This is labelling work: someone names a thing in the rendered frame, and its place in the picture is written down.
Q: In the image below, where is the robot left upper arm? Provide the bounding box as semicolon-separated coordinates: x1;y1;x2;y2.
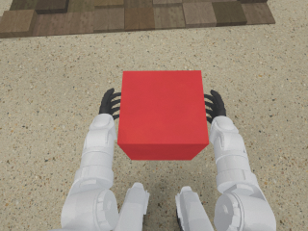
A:
47;188;119;231

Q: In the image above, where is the left robot forearm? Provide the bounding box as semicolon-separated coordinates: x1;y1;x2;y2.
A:
61;114;116;227

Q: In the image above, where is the robot right hand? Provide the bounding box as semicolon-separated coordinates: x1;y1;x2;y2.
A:
204;90;226;124

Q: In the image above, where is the robot right upper arm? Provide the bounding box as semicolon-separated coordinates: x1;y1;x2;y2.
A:
214;192;276;231

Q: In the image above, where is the right robot forearm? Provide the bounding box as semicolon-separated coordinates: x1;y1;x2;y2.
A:
209;115;276;231

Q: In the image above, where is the left robot thigh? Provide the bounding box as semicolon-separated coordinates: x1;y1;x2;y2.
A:
112;187;150;231

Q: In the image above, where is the robot left hand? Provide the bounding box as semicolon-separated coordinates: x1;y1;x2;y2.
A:
98;88;121;120

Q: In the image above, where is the carton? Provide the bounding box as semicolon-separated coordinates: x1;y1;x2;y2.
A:
117;70;209;161

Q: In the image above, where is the robot left shin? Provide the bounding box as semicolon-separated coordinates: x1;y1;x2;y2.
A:
126;182;144;194

